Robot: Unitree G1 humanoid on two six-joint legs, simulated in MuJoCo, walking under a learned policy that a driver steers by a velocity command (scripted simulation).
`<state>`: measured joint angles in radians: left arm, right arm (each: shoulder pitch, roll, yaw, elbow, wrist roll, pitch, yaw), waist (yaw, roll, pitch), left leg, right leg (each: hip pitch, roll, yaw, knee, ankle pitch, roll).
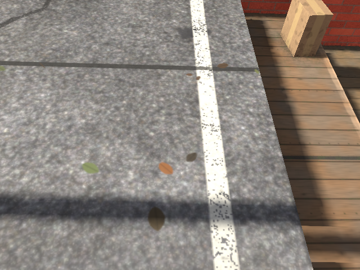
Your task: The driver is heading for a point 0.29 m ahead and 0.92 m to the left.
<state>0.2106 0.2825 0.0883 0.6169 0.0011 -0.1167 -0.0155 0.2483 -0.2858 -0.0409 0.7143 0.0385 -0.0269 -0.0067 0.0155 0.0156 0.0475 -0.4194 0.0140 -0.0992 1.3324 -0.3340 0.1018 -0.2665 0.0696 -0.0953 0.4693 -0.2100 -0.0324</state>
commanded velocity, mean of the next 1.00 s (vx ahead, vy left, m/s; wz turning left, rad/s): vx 0.46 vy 0.00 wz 1.00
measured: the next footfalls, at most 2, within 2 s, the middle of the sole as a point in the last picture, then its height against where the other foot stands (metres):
left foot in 0.32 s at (132, 266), level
right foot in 0.78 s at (138, 203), level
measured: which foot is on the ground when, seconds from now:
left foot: up 0.00-0.30, down 0.32-0.78, up 0.80-1.00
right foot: down 0.00-0.32, up 0.34-0.76, down 0.78-1.00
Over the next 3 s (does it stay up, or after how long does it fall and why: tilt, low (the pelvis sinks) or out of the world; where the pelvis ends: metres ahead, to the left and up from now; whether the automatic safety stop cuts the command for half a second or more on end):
stays up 0.45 1.42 0.01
